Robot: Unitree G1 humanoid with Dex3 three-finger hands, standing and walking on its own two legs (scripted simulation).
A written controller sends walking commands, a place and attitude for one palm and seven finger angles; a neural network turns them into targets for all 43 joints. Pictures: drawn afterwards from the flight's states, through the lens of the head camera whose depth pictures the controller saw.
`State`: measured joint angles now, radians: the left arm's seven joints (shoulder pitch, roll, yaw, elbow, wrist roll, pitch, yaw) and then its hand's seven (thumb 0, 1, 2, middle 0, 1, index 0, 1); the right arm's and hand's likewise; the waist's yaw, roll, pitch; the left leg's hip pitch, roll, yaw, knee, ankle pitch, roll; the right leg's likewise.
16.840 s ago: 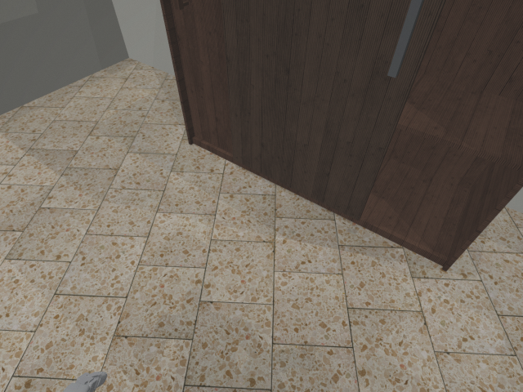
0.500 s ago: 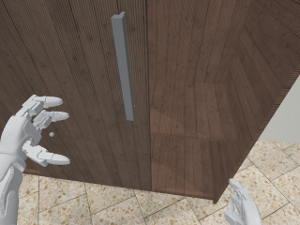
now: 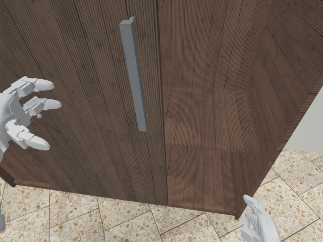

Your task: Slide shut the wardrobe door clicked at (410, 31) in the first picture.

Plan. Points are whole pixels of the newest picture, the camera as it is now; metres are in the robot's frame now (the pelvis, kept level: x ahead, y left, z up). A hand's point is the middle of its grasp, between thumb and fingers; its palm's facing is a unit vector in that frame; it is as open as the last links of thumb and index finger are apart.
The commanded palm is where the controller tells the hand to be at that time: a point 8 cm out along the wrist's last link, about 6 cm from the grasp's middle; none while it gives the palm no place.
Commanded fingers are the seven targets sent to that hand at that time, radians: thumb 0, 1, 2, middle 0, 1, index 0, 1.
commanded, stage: raise the hand with hooked fingers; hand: left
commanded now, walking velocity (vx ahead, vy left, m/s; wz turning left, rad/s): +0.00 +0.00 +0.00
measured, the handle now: (138, 82) +0.48 +0.12 +0.18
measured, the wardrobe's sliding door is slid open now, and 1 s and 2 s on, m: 0.40 0.40 0.40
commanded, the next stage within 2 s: move the hooked fingers beside the handle in 0.34 s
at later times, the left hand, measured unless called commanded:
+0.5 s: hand (49, 117) +0.28 +0.25 +0.22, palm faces +0.01 -0.99 -0.14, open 14.0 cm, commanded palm +0.25 +0.31 +0.22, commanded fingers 0.00 -0.50 0.30 -0.30 -1.20 -0.30 -1.20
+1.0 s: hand (71, 104) +0.34 +0.24 +0.21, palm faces +0.04 -0.99 -0.10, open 14.0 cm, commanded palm +0.30 +0.28 +0.22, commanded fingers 0.00 -0.50 0.30 -0.30 -1.20 -0.30 -1.20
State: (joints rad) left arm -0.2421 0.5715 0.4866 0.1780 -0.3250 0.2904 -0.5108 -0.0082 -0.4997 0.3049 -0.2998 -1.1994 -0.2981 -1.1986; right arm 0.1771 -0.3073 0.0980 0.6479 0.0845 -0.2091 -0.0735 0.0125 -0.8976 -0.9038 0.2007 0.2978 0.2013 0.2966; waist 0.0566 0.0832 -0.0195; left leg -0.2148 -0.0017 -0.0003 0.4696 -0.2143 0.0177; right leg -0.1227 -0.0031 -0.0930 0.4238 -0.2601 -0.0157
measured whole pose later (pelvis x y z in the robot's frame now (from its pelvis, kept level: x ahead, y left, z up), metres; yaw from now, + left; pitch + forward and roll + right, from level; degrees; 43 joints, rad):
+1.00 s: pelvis +0.01 -0.01 +0.00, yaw -1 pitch -2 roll +0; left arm -0.33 0.51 0.43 0.27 -0.28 0.28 -0.40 -0.01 -0.50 0.30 -0.30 -1.20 -0.30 -1.20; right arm 0.19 -0.30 0.08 0.65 0.08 -0.18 -0.08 0.01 -0.90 -0.90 0.20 0.30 0.20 0.30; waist 0.02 0.09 -0.03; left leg -0.21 0.01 0.01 0.47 -0.23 0.00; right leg -0.14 0.01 -0.07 0.44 -0.28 -0.03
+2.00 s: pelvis +0.01 +0.00 +0.00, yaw -2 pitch -1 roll +0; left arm -0.53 0.38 0.31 0.43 -0.22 0.21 -0.26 -0.01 -0.50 0.30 -0.30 -1.20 -0.30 -1.20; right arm 0.24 -0.30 0.05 0.68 0.07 -0.14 -0.07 0.01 -0.90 -0.90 0.20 0.30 0.20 0.30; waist -0.01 0.07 -0.03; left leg -0.21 0.01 0.04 0.45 -0.23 0.02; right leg -0.15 0.00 -0.05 0.43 -0.27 -0.02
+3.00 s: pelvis +0.02 +0.00 +0.00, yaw -2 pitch +0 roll +0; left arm -0.53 0.39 0.30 0.48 -0.22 0.22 -0.26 -0.01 -0.50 0.30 -0.30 -1.20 -0.30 -1.20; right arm 0.24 -0.30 0.04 0.67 0.07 -0.12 -0.07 0.01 -0.90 -0.90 0.20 0.30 0.20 0.30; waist -0.01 0.07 -0.05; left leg -0.21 0.01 0.04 0.45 -0.24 0.01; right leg -0.15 0.01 -0.05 0.43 -0.28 -0.02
